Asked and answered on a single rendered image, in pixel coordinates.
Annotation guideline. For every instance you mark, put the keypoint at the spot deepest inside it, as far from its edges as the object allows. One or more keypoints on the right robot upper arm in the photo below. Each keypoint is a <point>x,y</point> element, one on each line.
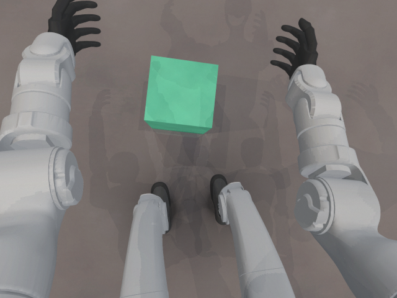
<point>343,216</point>

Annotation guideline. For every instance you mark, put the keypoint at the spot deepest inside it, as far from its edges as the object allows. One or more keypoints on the left robot upper arm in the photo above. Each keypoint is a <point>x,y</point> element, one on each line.
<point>37,186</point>

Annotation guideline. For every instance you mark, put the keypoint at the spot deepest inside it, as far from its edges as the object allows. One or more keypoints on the carton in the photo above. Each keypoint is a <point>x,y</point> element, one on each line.
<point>180,95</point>

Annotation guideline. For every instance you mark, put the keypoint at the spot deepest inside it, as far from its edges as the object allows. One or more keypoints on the right robot thigh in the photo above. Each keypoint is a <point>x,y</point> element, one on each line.
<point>260,270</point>

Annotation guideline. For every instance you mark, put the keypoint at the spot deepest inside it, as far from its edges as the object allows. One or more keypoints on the right robot forearm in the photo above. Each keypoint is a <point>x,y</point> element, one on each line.
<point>321,133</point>

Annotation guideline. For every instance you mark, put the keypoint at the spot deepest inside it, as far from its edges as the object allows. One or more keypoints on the left robot forearm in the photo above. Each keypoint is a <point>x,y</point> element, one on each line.
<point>41,98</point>

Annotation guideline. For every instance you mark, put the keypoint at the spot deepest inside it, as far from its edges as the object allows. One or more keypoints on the right robot shin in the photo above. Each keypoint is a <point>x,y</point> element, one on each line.
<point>231,186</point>

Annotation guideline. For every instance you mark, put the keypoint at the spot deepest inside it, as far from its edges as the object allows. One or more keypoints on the right robot hand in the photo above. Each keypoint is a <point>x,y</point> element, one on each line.
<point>305,50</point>

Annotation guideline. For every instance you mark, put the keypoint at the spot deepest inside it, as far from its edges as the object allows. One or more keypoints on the left robot hand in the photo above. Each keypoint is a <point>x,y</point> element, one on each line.
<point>63,22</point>

